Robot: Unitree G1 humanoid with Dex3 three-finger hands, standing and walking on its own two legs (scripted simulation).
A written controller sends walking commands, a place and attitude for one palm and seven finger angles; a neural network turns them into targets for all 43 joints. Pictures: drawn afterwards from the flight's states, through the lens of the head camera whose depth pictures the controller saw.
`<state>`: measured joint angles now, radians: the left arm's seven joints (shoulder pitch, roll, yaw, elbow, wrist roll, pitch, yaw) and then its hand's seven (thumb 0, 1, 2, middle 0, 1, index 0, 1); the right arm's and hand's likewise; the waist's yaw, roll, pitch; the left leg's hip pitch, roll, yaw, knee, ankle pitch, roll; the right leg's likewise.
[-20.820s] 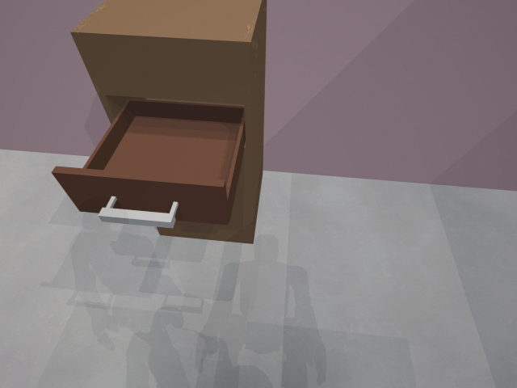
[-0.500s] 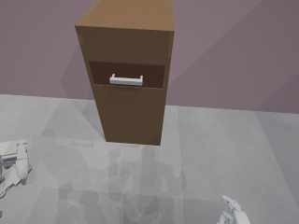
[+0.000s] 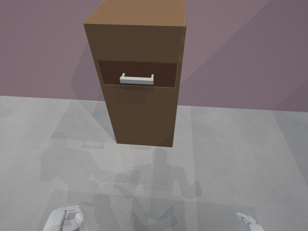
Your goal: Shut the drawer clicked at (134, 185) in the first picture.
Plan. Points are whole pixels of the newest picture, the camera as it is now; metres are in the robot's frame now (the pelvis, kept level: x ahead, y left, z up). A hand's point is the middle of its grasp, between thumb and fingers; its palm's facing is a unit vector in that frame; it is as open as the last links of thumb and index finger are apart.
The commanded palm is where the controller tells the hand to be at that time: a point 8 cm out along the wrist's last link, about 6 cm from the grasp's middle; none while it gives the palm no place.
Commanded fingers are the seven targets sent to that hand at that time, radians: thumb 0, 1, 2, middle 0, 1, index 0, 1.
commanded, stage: let the arm hang, fingers relaxed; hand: left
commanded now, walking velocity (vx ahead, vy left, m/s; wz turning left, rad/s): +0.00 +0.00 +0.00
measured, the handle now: (137, 78) +0.82 +0.12 -0.09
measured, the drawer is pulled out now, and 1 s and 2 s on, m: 0.00 0.00 0.00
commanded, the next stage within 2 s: look to check the result in 0.90 s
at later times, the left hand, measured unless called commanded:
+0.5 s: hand out of the picture -0.04 +0.20 -0.16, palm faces +0.02 -0.97 -0.25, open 6.5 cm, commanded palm none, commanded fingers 0.00 0.90 0.90 -0.20 -0.30 -0.20 -0.30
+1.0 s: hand out of the picture +0.01 +0.16 -0.16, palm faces +0.01 -0.98 -0.19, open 7.4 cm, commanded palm none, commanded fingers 0.00 0.90 0.90 -0.20 -0.30 -0.20 -0.30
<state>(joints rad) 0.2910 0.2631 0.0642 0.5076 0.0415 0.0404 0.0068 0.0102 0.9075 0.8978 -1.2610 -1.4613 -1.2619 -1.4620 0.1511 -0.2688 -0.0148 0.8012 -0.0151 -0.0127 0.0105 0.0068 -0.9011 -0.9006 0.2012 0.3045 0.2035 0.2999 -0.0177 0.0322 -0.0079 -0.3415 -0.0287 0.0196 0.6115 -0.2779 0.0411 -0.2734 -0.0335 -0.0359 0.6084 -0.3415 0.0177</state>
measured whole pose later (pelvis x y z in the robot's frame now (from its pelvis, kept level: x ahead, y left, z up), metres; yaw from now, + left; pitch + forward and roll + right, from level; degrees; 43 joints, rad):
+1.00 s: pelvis +0.00 -0.01 +0.02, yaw -1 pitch -1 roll +0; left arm 0.25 0.15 0.01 1.13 0.01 0.00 0.03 0.01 0.92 0.90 -0.20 -0.30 -0.20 -0.30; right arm 0.28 -0.13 -0.02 1.14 -0.01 0.00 -0.03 0.00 -0.90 -0.90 0.20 0.30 0.20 0.30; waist -0.01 0.01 0.06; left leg -0.21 -0.01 0.02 0.42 -0.19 0.02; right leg -0.15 -0.01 -0.04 0.42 -0.25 0.00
